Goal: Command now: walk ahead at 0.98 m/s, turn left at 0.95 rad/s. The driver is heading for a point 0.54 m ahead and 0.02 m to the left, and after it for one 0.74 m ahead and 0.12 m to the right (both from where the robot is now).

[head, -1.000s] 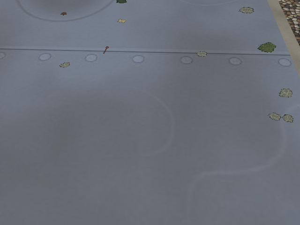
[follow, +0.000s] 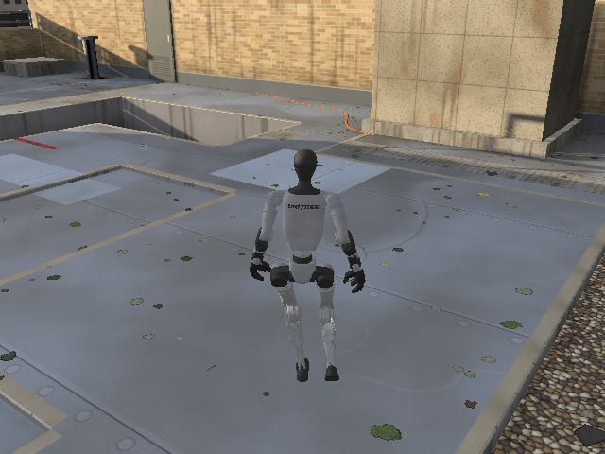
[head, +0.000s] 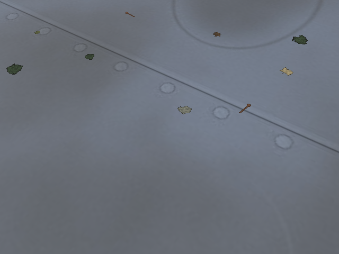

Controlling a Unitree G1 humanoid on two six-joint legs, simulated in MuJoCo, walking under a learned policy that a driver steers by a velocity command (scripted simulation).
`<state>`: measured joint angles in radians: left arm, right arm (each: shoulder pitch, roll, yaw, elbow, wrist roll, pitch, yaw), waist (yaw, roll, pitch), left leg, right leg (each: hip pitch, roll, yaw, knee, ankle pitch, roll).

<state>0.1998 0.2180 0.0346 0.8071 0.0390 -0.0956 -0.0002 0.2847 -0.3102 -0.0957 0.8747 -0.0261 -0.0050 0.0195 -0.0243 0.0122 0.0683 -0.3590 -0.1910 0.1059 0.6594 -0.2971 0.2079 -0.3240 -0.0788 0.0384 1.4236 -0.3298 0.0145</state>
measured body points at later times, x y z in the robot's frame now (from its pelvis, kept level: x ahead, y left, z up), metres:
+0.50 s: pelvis +0.45 -0.01 +0.03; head +0.47 +0.00 +0.48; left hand +0.38 +0.28 -0.09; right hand +0.71 -0.21 -0.06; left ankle +0.36 +0.07 -0.61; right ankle +0.50 -0.13 -0.71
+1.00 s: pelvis +0.78 +0.13 +0.04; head +0.82 +0.15 +0.49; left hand +0.92 +0.42 -0.06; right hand +0.88 -0.14 -0.08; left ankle +0.72 +0.22 -0.71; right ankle +0.93 +0.02 -0.66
